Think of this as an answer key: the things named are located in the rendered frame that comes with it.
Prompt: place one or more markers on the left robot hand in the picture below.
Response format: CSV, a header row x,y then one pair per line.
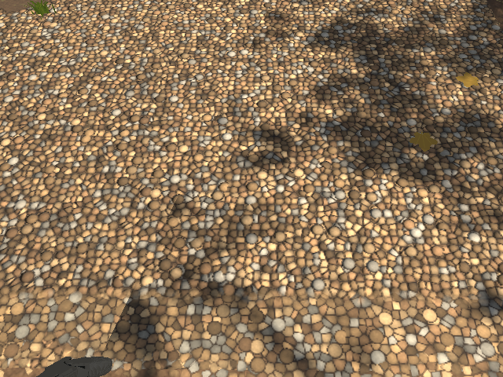
x,y
81,367

